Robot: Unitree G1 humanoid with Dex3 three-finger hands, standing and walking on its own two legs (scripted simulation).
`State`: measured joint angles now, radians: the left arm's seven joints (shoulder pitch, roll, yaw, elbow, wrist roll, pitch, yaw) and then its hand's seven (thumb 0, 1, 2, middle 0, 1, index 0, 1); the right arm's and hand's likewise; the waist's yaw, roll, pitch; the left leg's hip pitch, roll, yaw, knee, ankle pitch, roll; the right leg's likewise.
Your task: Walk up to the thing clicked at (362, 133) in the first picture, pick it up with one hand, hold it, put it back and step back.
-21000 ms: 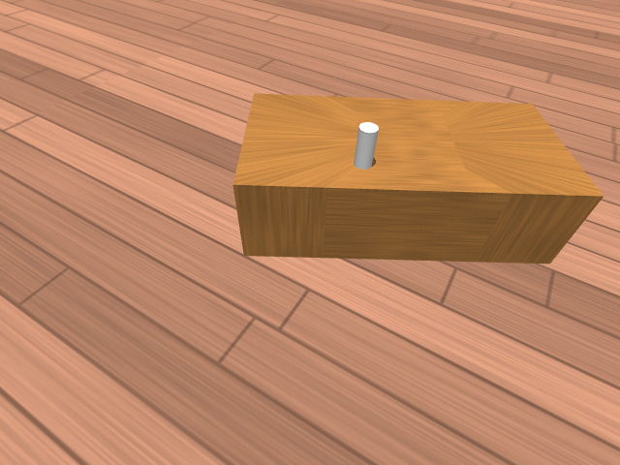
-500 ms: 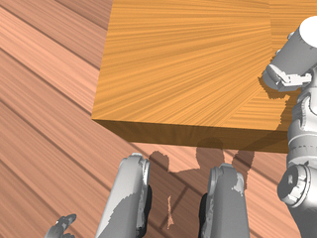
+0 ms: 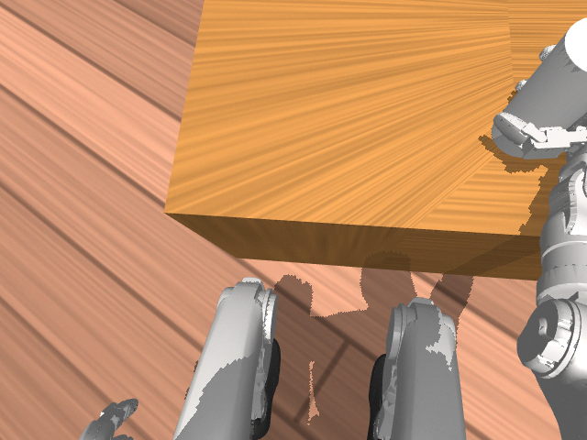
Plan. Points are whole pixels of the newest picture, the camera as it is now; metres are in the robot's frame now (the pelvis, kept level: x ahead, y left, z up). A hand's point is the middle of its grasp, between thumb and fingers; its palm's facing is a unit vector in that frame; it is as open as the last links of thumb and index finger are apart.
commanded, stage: open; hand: right
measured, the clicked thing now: (553, 98) +0.53 -0.24 +0.02
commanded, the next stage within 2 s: withdraw in 0.24 s
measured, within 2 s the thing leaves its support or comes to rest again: neither
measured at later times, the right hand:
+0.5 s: hand (558, 97) +0.54 -0.24 +0.02, palm faces +0.24 +0.97 -0.02, open 15.4 cm
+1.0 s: hand out of the picture +0.52 -0.33 +0.13, palm faces +0.29 +0.92 -0.27, open 17.1 cm
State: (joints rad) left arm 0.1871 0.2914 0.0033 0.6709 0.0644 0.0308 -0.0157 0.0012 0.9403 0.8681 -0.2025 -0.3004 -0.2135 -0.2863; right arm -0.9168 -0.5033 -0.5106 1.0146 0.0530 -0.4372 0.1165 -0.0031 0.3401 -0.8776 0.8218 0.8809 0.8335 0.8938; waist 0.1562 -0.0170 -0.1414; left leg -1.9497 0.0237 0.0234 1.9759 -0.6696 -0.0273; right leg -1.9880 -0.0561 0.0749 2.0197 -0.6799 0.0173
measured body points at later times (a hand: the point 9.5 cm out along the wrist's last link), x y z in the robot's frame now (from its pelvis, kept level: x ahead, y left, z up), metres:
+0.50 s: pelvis +0.00 +0.00 +0.00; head +0.22 -0.03 +0.39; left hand +0.07 +0.29 -0.12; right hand +0.52 -0.30 +0.02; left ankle +0.08 +0.13 -0.42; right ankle +0.07 -0.13 -0.42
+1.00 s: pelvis +0.01 -0.01 +0.12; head +0.21 -0.05 +0.53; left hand +0.07 +0.28 +0.02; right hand +0.50 -0.38 +0.15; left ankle +0.08 +0.13 -0.42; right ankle +0.07 -0.13 -0.42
